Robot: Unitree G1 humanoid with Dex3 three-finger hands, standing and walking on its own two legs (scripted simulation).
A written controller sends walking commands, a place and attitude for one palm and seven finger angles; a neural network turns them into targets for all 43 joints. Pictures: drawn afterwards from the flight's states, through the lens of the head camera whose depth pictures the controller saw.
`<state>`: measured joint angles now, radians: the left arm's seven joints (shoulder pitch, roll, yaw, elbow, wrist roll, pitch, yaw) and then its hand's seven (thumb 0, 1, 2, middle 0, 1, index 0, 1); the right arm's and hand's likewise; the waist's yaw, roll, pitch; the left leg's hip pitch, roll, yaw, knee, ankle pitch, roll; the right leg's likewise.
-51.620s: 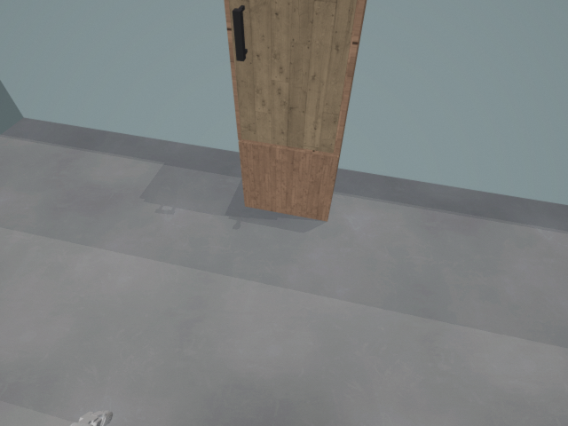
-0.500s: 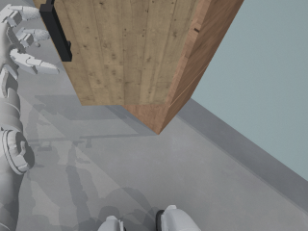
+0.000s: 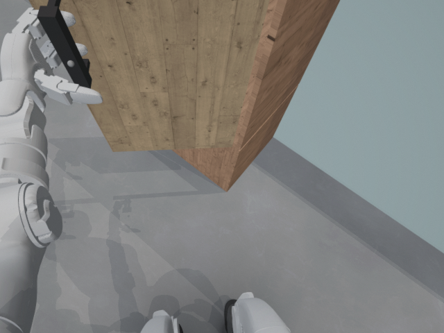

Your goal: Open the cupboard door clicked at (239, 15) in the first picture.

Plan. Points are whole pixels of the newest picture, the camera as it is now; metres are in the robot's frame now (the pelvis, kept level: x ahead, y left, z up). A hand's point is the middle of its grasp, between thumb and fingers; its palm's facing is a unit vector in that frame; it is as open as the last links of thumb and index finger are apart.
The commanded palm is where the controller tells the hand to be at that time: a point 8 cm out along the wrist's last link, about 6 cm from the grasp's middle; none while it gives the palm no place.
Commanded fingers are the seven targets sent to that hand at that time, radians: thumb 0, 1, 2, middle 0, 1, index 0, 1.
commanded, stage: slide the fingers in behind the handle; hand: left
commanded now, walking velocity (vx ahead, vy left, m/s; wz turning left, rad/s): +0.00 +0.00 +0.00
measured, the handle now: (70, 44) +0.59 +0.19 +0.11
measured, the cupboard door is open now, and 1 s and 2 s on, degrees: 44 43 55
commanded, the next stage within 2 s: close the thumb around the handle in 0.54 s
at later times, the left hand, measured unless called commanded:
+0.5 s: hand (70, 60) +0.55 +0.18 +0.11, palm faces -0.04 -1.00 -0.01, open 13.7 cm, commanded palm +0.53 +0.22 +0.11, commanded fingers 0.00 -0.50 0.30 -0.30 -1.20 -0.30 -1.20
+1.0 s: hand (75, 62) +0.56 +0.18 +0.11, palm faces -0.04 -1.00 +0.01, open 10.2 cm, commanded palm +0.54 +0.21 +0.11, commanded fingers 0.00 0.56 0.76 -0.38 -1.31 -0.38 -1.31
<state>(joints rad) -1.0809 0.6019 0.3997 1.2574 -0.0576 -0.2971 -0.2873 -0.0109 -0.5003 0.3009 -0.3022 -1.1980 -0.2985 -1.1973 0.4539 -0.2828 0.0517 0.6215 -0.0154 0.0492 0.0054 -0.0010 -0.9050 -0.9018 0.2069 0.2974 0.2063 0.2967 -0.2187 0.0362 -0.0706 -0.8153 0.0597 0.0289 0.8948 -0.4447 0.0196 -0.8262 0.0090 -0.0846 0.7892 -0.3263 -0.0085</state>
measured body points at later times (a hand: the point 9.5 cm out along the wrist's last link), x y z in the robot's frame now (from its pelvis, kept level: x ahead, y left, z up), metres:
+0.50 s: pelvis +0.00 +0.00 +0.00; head +0.14 +0.02 +0.42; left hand +0.55 +0.24 +0.12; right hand -0.04 -0.26 -0.10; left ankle -0.02 +0.10 -0.69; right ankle +0.02 -0.12 -0.69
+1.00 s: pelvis +0.00 +0.01 +0.00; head +0.14 +0.03 +0.42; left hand +0.55 +0.23 +0.11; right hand -0.05 -0.24 -0.10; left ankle -0.02 +0.10 -0.69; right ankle +0.02 -0.12 -0.69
